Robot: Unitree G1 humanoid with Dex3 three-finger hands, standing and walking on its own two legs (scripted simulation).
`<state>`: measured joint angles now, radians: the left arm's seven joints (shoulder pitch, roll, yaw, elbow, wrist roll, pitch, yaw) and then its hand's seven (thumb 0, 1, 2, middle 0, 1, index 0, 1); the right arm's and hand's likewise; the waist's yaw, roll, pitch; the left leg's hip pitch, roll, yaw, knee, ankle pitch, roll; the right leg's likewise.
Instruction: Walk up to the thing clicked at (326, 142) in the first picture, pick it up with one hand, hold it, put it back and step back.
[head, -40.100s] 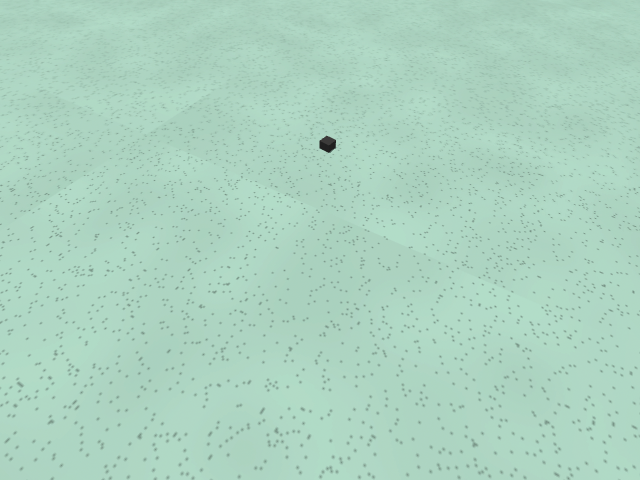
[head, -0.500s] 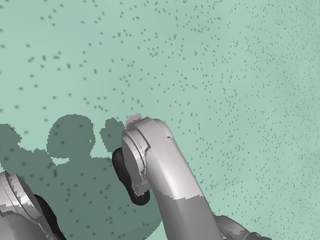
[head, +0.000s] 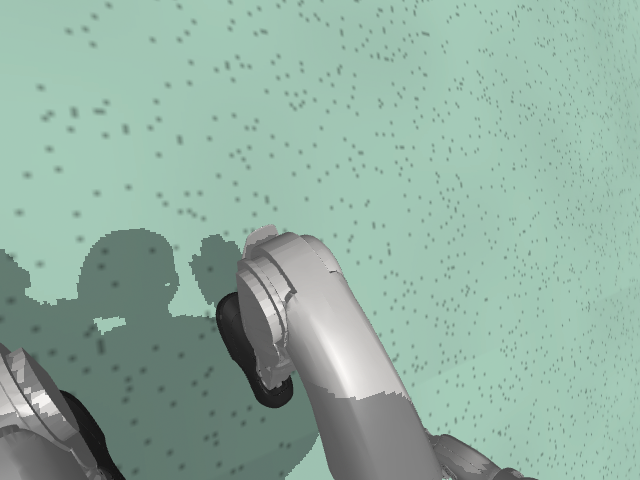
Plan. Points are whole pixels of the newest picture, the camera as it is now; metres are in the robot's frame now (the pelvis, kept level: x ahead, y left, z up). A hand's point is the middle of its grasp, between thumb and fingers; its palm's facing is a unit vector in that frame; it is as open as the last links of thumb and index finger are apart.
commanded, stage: open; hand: left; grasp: from above
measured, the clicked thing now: out of the picture +0.43 +0.37 -0.30
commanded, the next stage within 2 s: withdraw in 0.48 s
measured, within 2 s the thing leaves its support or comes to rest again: neither
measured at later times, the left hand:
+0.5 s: hand out of the picture +0.42 +0.35 -0.26, palm faces -0.04 -0.45 -0.89, open 12.1 cm
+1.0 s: hand out of the picture +0.44 +0.38 -0.19, palm faces -0.04 -0.36 -0.93, open 12.8 cm
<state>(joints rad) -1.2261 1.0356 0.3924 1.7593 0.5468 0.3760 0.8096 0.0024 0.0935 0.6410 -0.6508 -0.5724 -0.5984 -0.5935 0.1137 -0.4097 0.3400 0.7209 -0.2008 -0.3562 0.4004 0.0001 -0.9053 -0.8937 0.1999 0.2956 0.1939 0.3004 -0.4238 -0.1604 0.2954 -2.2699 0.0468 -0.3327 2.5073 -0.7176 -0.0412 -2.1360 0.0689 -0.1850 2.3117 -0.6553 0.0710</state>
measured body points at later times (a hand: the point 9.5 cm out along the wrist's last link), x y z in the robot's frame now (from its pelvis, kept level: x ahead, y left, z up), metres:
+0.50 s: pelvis +0.00 +0.00 +0.00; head +0.30 +0.12 +0.31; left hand +0.42 +0.37 -0.21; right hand +0.02 -0.25 -0.04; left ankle +0.07 +0.14 -0.29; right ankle +0.12 -0.12 -0.29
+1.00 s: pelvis +0.00 +0.00 +0.01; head +0.27 +0.12 +0.36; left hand +0.44 +0.39 -0.13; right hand +0.04 -0.25 -0.05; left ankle +0.07 +0.14 -0.29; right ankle +0.12 -0.12 -0.29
